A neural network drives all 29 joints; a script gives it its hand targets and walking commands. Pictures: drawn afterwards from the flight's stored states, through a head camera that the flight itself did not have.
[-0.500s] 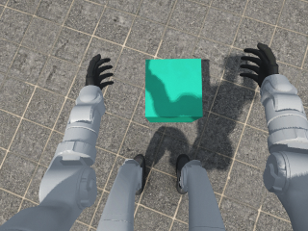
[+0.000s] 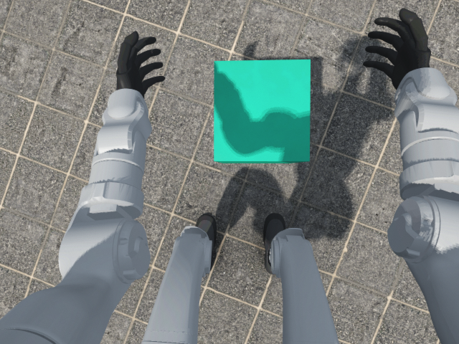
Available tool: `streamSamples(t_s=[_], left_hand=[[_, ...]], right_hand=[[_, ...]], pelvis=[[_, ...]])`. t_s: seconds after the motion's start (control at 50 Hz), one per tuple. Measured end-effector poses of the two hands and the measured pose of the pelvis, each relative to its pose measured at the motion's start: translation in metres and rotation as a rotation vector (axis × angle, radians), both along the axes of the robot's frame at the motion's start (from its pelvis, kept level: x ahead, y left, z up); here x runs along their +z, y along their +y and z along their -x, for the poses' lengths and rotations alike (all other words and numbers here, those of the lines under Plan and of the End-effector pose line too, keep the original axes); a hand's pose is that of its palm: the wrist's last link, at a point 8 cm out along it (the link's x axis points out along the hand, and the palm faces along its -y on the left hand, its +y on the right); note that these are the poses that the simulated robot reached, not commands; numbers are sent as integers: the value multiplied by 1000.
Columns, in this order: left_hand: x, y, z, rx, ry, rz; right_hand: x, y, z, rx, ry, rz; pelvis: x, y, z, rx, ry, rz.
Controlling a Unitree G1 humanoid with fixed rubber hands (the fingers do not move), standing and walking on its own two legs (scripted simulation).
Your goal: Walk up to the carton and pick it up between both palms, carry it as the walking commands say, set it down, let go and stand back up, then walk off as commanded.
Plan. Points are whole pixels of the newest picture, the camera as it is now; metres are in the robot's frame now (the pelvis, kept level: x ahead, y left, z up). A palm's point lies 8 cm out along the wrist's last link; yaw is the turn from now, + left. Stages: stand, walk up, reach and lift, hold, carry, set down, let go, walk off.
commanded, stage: reach and lift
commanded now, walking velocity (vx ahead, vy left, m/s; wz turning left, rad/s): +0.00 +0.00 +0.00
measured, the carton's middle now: (258, 121) +0.50 -0.04 -0.50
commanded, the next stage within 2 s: none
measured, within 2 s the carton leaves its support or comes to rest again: neither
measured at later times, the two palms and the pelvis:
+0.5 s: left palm (165, 104) +0.50 +0.17 -0.27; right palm (361, 99) +0.51 -0.24 -0.27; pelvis -0.04 +0.01 -0.15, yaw +1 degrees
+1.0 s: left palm (181, 120) +0.49 +0.17 -0.42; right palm (332, 116) +0.50 -0.23 -0.42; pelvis -0.05 +0.01 -0.25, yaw +1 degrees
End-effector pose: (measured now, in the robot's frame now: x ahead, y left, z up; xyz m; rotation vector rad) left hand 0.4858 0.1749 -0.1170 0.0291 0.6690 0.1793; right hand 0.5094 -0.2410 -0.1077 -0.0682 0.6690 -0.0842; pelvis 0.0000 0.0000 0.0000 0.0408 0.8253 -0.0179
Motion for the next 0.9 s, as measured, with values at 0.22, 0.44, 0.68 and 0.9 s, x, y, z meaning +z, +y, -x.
streamSamples(t_s=[0.22,0.44,0.68,0.9], left_hand=[[-77,3,-3,1,1,-12],[-141,-4,-8,-6,-5,-12],[-209,-10,-9,-15,27,-9],[-277,-7,-5,-18,55,-7]], right_hand=[[-82,0,5,-19,9,7],[-147,0,5,-28,-10,13],[-215,3,6,-41,18,13],[-283,9,10,-50,41,14]], pelvis=[[-70,4,16,3,45,2],[-136,7,36,8,3,-5],[-190,6,44,9,-43,-9],[-235,6,47,10,-105,-8]])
